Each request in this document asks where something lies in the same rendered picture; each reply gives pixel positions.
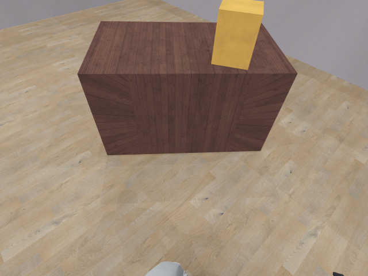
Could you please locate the pedestal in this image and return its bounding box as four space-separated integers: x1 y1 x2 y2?
78 21 298 155

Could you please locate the carton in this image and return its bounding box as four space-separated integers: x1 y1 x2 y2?
211 0 264 70

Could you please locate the robot left thigh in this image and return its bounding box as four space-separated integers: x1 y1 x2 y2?
145 262 187 276

